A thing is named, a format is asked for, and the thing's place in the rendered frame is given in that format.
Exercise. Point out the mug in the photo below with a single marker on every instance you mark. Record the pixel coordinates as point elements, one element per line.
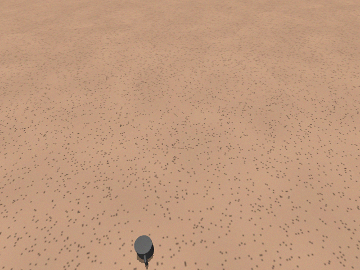
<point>144,248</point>

